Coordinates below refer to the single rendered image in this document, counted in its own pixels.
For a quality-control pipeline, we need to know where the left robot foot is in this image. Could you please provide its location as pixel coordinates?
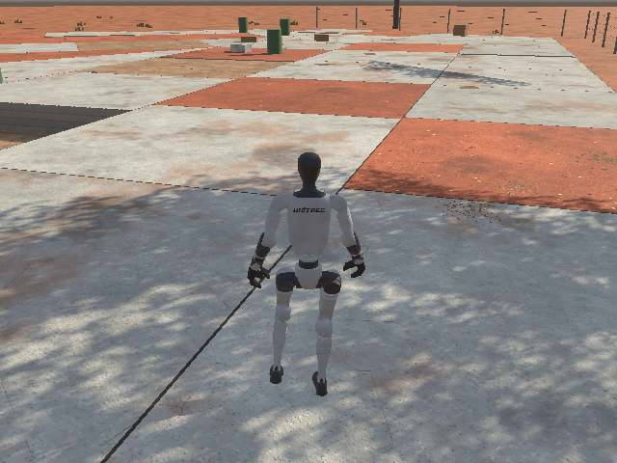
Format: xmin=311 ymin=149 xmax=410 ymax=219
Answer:
xmin=269 ymin=366 xmax=283 ymax=384

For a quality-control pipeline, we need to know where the right robot upper arm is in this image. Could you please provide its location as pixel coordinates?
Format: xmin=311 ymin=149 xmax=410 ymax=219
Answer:
xmin=329 ymin=194 xmax=357 ymax=247

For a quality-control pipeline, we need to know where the right robot foot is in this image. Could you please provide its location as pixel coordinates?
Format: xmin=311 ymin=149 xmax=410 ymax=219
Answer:
xmin=312 ymin=371 xmax=328 ymax=396

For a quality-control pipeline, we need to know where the left robot hand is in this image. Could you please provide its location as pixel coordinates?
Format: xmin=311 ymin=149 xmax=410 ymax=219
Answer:
xmin=247 ymin=266 xmax=270 ymax=288

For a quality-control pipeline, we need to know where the left robot upper arm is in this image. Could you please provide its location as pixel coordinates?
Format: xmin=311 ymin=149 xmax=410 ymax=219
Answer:
xmin=261 ymin=194 xmax=289 ymax=248

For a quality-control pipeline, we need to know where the robot left forearm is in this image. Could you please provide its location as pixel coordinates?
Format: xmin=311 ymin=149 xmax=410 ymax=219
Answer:
xmin=250 ymin=232 xmax=271 ymax=271

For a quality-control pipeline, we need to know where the right robot hand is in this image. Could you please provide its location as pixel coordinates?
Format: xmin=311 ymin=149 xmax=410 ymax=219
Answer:
xmin=343 ymin=260 xmax=365 ymax=278

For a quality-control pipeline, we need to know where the robot foot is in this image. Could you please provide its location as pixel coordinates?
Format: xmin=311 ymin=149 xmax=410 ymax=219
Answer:
xmin=269 ymin=366 xmax=283 ymax=384
xmin=312 ymin=371 xmax=328 ymax=396

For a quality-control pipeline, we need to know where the robot right forearm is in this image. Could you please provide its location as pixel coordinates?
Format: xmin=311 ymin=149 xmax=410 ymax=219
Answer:
xmin=346 ymin=232 xmax=363 ymax=264

